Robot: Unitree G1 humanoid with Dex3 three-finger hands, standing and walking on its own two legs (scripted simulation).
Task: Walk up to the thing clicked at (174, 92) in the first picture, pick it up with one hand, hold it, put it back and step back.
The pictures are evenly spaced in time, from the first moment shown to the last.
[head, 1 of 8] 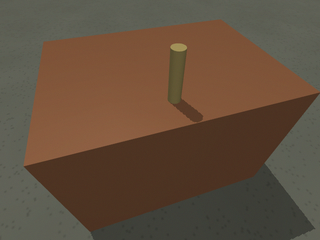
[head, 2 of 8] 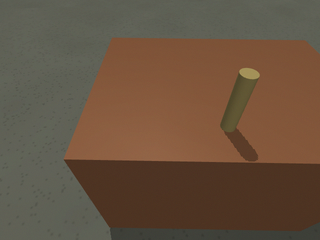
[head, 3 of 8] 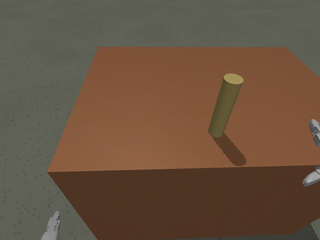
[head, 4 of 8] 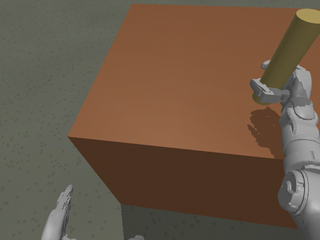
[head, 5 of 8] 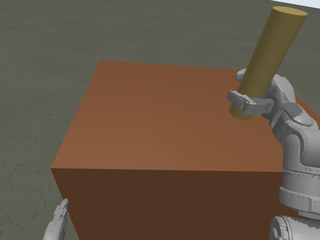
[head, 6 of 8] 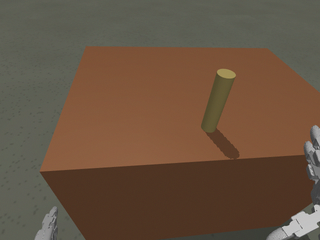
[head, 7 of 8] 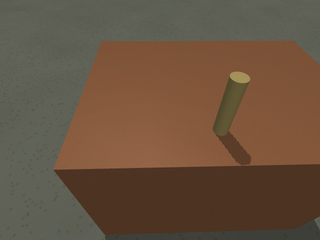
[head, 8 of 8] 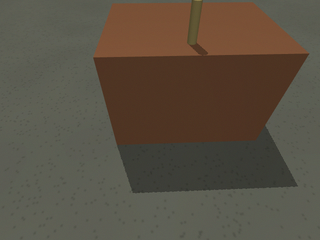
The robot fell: no
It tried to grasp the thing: yes
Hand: right
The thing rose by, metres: 0.25
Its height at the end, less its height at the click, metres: +0.00
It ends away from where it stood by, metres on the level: 0.00
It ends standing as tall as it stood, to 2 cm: yes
